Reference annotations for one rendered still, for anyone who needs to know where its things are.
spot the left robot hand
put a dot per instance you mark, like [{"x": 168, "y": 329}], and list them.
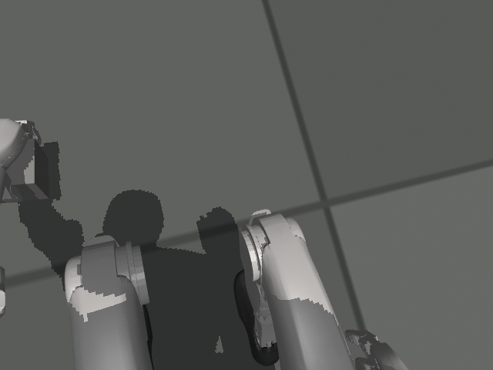
[{"x": 13, "y": 138}]

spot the cube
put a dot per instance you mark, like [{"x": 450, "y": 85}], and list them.
[{"x": 30, "y": 172}]

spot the right robot hand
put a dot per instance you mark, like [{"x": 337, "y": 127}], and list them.
[{"x": 383, "y": 355}]

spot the right robot foot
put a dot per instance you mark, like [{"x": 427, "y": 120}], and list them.
[{"x": 264, "y": 356}]

